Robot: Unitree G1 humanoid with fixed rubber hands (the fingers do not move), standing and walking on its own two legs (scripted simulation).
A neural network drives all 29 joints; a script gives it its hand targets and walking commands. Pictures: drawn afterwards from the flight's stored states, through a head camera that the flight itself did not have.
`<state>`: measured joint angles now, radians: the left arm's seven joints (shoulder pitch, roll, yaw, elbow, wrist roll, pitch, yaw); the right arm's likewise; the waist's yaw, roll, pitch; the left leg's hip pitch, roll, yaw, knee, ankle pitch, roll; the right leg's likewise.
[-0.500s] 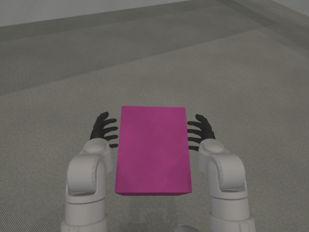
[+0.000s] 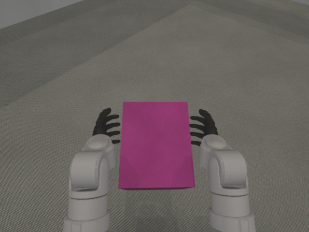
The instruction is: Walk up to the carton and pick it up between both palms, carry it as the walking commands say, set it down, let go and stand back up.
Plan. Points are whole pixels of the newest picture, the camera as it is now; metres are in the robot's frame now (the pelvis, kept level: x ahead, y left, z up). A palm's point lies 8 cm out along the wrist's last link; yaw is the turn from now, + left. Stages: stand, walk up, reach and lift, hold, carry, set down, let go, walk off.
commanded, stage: carry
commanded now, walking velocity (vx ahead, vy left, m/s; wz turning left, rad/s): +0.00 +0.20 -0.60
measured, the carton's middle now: (155, 149) +0.33 -0.01 +0.00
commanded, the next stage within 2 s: none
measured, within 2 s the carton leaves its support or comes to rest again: neither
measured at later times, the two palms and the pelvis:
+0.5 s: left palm (105, 137) +0.32 +0.12 +0.08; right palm (206, 174) +0.23 -0.11 +0.08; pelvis +0.00 +0.11 -0.01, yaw -21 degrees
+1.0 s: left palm (86, 122) +0.35 +0.16 +0.10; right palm (174, 182) +0.20 -0.03 +0.10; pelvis +0.04 +0.24 -0.01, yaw -39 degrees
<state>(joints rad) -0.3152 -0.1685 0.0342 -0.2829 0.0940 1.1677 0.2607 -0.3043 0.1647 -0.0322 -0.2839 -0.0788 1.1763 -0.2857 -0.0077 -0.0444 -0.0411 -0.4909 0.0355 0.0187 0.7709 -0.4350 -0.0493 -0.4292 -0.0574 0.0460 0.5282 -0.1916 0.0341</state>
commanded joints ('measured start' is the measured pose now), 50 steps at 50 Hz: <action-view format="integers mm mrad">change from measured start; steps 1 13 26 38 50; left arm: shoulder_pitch -202 -289 -279 -270 -258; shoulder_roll -976 -1035 -1053 -1025 -1014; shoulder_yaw -420 -492 -395 -468 -442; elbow -70 -89 -66 -86 -5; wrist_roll -275 -335 -286 -283 -313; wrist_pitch -3 24 -10 33 48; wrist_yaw -197 -199 -204 -199 -200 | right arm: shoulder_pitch -264 -264 -412 -284 -273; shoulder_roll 1003 984 1043 1015 971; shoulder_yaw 458 382 499 435 399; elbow -66 -79 -121 -84 -40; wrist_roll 275 246 321 279 235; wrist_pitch -23 -33 -31 -15 -9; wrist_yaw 203 206 224 218 198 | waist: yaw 27 10 30 19 17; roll -194 222 -92 363 183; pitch -352 -313 -304 -336 -328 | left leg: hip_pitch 171 426 -177 424 387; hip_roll -45 249 63 413 303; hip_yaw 84 83 -20 -268 76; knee -246 -307 241 -399 -228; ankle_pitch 62 645 -19 575 602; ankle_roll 6 198 -6 216 208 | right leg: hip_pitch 193 -160 365 -223 22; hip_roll -161 40 -231 37 43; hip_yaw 156 -156 178 -101 -187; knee -92 447 -128 575 118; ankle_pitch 223 -300 327 -461 -210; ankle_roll -112 -5 -173 -9 -36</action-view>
